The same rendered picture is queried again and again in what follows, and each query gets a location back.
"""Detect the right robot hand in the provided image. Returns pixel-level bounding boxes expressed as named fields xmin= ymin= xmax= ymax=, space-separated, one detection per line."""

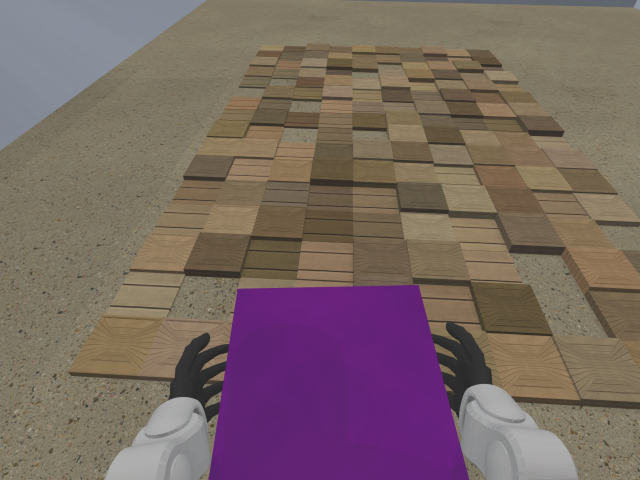
xmin=431 ymin=322 xmax=493 ymax=419

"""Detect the robot right forearm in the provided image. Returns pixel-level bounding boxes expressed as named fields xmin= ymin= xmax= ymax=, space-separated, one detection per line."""
xmin=459 ymin=384 xmax=578 ymax=480

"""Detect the carton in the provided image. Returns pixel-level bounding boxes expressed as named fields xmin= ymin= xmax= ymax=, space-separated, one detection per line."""
xmin=209 ymin=285 xmax=469 ymax=480

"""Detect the robot left forearm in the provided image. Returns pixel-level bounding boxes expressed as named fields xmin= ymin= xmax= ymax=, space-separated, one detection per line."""
xmin=104 ymin=397 xmax=211 ymax=480

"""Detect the left robot hand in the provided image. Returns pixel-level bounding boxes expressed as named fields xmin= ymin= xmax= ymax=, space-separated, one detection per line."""
xmin=168 ymin=333 xmax=229 ymax=423

